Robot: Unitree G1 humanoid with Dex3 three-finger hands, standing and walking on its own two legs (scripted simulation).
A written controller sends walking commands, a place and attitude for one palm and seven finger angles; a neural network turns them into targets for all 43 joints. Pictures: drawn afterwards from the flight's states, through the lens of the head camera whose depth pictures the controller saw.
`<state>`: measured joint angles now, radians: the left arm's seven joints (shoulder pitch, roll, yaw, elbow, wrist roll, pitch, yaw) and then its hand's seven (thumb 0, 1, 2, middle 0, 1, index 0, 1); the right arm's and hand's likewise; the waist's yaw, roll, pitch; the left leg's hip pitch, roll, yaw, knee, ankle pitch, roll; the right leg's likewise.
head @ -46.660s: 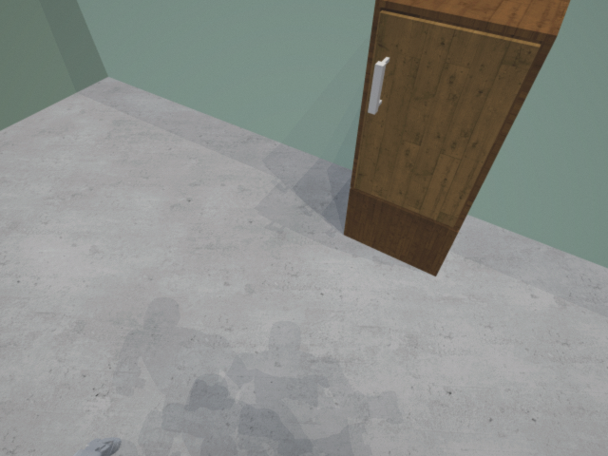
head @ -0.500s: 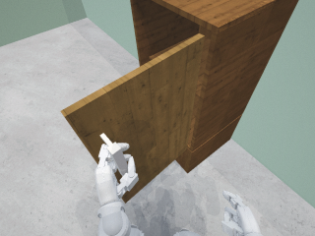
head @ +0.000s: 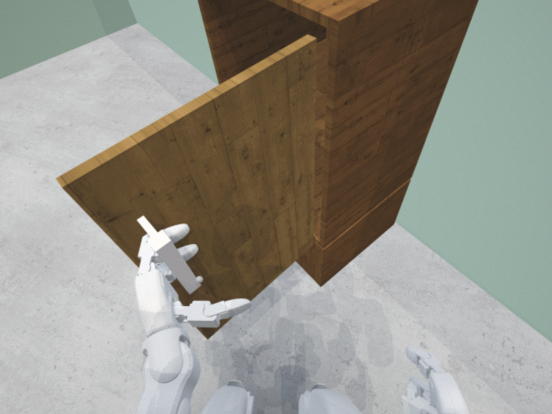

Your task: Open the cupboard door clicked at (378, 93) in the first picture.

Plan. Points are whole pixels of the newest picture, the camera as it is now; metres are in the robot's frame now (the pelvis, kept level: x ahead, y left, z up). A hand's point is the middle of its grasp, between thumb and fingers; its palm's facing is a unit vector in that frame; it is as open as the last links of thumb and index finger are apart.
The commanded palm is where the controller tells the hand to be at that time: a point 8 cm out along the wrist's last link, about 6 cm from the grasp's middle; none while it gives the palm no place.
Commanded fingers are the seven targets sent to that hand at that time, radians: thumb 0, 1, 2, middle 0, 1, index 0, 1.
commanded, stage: open thumb and fingers to let go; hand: left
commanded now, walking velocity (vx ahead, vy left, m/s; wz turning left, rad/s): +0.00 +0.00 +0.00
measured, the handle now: (169, 256) +0.33 +0.16 +0.05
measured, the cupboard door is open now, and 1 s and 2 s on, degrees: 93 94 93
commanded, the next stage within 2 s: slide the hand sideways off the handle in 0.22 s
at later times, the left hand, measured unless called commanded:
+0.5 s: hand (187, 298) +0.27 +0.12 +0.04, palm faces -0.07 -0.99 -0.10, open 15.7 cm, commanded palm +0.24 +0.19 +0.05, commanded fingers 0.00 -0.50 0.30 -0.15 -0.30 -0.15 -0.30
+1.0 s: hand (145, 334) +0.23 +0.17 +0.04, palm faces -0.15 -0.99 +0.04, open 16.1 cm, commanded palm +0.21 +0.23 +0.05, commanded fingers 0.00 -0.50 0.30 -0.15 -0.30 -0.15 -0.30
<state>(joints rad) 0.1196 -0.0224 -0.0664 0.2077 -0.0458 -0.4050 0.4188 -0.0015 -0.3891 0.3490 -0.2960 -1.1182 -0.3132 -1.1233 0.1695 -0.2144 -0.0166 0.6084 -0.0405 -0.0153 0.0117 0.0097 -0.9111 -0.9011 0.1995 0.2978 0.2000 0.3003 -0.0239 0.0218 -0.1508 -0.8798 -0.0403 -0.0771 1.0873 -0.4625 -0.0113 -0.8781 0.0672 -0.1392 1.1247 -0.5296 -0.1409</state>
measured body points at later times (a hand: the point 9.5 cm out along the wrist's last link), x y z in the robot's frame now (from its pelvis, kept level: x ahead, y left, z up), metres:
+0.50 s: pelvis +0.00 +0.01 +0.00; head +0.07 -0.03 +0.44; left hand +0.27 +0.18 +0.05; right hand +0.16 -0.23 -0.12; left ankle +0.03 +0.18 -0.65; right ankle +0.02 +0.01 -0.65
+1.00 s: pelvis +0.00 +0.09 -0.01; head +0.07 +0.08 +0.44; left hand +0.23 +0.22 +0.05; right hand +0.18 -0.14 -0.09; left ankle +0.03 +0.18 -0.65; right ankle +0.02 +0.01 -0.65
